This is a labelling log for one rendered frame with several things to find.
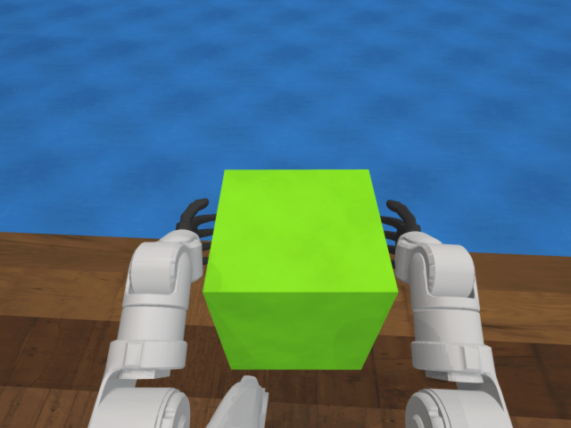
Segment robot left thigh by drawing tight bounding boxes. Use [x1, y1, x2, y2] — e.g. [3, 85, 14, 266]
[205, 382, 269, 428]

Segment left robot forearm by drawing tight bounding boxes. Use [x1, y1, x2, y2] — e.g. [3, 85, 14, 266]
[87, 229, 203, 428]

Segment left robot upper arm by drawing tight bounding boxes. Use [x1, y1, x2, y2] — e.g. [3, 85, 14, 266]
[90, 387, 190, 428]

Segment right robot hand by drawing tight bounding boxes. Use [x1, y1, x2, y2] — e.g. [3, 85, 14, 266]
[380, 200, 421, 269]

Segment left robot hand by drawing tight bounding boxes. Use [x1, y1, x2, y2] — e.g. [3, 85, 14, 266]
[176, 198, 217, 265]

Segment carton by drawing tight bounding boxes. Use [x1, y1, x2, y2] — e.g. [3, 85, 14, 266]
[203, 169, 398, 370]

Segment robot left shin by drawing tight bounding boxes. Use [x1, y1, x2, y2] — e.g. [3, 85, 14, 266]
[241, 375, 259, 384]

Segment right robot forearm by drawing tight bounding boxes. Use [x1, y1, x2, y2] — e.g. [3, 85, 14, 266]
[394, 231, 513, 428]

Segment right robot upper arm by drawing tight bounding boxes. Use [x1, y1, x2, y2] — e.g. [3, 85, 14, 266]
[405, 389, 511, 428]

